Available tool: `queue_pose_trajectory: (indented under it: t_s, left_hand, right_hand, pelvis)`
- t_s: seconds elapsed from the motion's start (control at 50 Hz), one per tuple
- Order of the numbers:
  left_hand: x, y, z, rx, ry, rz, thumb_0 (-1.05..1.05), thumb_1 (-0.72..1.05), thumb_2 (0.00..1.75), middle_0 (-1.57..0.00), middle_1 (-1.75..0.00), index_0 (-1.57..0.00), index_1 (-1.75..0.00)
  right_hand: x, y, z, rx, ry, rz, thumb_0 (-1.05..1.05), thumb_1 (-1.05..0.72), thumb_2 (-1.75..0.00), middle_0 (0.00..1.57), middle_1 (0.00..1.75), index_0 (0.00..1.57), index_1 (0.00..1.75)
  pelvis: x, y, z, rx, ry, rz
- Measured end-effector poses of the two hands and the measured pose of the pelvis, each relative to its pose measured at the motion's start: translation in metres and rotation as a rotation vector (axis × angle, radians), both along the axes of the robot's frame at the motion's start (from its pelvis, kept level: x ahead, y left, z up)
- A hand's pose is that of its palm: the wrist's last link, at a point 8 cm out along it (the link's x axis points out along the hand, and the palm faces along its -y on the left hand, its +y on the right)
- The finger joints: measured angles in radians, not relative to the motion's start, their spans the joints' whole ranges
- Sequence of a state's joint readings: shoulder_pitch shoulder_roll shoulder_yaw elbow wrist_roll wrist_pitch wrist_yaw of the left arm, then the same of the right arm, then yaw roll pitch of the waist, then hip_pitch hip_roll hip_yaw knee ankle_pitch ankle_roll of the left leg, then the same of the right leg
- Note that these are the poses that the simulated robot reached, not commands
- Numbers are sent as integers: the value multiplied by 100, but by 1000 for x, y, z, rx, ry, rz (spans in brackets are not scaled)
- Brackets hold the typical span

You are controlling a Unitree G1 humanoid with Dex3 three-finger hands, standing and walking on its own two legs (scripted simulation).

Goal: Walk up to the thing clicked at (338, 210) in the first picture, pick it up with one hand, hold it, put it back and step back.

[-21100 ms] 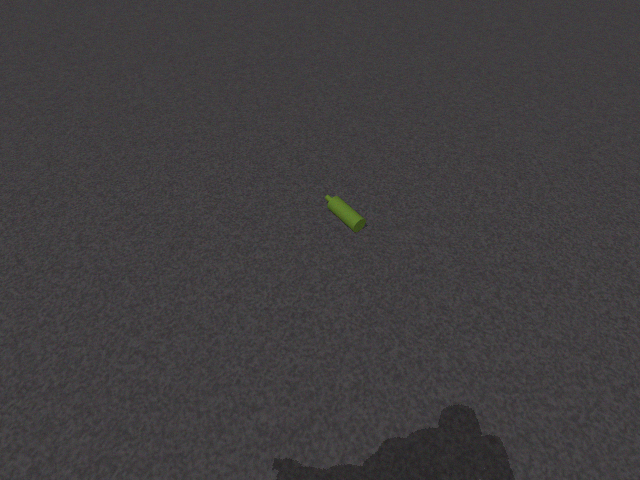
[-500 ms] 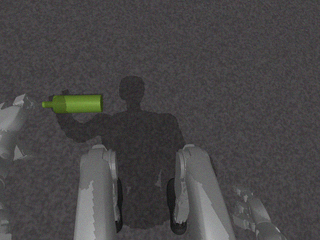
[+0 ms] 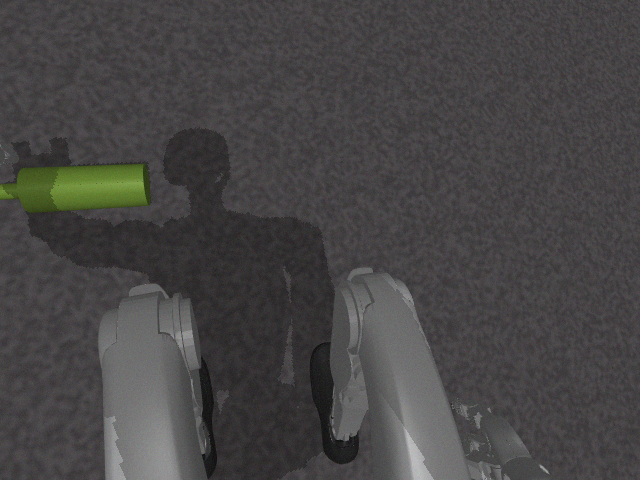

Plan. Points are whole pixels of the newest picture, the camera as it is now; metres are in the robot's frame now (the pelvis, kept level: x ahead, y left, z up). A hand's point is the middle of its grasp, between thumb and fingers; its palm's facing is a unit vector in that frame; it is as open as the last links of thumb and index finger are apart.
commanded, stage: rise first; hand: left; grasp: from above
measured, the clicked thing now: (73, 188) +0.50 +0.33 -0.32
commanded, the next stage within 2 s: none
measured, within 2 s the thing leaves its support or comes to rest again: neither
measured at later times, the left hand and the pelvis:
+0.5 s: hand out of the picture +0.43 +0.37 -0.18, palm faces -0.45 -0.07 -0.89, open 14.3 cm; pelvis +0.01 +0.00 -0.03, yaw -2 degrees
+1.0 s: hand (9, 200) +0.44 +0.36 -0.20, palm faces -0.46 -0.07 -0.89, open 14.2 cm; pelvis +0.01 +0.00 -0.03, yaw -3 degrees
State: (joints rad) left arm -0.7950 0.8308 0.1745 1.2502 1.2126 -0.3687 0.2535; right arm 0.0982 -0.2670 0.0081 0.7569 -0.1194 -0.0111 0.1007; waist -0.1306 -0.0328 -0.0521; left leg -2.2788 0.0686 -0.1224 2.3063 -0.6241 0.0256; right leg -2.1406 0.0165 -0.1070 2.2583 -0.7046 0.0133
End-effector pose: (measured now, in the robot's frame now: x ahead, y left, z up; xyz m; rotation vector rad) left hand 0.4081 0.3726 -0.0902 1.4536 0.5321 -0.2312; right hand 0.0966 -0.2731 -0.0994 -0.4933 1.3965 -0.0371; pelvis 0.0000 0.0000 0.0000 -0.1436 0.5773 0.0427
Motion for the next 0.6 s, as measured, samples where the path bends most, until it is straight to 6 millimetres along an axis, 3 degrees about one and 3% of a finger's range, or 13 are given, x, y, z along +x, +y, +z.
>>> queue_pose_trajectory:
  t_s: [0.24,0.6]
  left_hand:
    - [17,-4,-17,28,-1,-41,0,-56,103,-8,-98,-7,-99]
    - [29,-5,-36,30,-19,-55,0,-54,101,-8,-102,-7,-101]
  right_hand:
    - [7,2,-14,6,25,24,1,-90,-91,21,30,20,29]
    - [-10,-4,-22,-26,80,28,1,-90,-91,21,30,20,29]
  pelvis:
    - [4,-1,-13,-5,-3,-17]
    - [5,-2,-29,-14,-26,-34]
